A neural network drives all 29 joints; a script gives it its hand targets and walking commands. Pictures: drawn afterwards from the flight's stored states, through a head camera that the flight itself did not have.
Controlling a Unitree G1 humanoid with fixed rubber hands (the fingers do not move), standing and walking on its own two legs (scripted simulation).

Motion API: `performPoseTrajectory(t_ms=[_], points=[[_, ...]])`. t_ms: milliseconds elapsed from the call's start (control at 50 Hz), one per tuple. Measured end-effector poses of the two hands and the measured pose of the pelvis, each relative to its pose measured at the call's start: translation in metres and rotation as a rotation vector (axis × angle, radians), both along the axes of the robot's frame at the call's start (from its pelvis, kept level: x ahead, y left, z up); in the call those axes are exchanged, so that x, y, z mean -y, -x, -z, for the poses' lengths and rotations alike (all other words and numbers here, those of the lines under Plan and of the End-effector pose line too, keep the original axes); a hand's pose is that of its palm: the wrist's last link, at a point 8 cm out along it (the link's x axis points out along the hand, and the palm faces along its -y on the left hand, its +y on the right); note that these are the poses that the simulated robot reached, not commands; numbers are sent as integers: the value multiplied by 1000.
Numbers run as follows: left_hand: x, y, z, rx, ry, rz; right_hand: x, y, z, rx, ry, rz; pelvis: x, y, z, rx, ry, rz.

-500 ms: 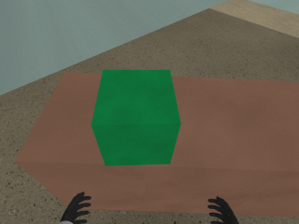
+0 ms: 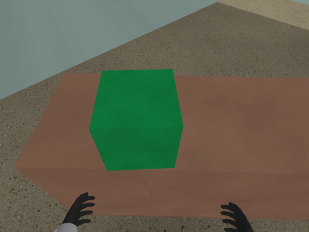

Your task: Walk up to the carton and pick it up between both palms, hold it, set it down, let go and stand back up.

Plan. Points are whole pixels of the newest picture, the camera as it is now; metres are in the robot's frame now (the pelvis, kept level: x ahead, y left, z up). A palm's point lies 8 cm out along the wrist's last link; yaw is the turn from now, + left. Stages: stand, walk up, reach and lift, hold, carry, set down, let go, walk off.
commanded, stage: stand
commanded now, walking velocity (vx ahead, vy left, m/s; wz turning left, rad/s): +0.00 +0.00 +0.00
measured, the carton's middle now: (139, 120) +0.44 +0.06 +0.00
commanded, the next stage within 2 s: none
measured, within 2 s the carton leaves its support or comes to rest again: neither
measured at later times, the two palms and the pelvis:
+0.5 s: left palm out of the picture -0.09 +0.24 -0.15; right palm out of the picture +0.03 -0.21 -0.16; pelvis -0.02 +0.01 -0.01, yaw +10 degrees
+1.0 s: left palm out of the picture -0.10 +0.20 -0.17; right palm out of the picture -0.01 -0.21 -0.16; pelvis -0.05 -0.01 -0.02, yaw +11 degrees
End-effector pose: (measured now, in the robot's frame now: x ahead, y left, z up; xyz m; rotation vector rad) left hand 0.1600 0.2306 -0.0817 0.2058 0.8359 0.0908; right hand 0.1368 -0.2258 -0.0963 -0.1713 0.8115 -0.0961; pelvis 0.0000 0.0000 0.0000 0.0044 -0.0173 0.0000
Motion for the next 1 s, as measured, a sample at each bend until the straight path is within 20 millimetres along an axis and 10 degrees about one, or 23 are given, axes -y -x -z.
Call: performPoseTrajectory(t_ms=[100, 260, 500, 1000], points=[[-14, 33, 17, -23, -10, -104, 7, 32, 32, -219, 23, -28, -1, 4, 12, -9, 29, -63], [-36, 140, 67, -303, -10, -257, 0, 80, 57, -401, 41, -20, -9, 5, 25, 20, 16, -114], [-12, 251, 70, -554, 25, -403, -17, 111, 60, -520, 36, -63, -5, 21, 15, 34, 20, -173], [35, 261, 90, -555, 130, -404, -11, 150, 63, -581, 40, -68, 12, 45, 17, 81, 19, -190]])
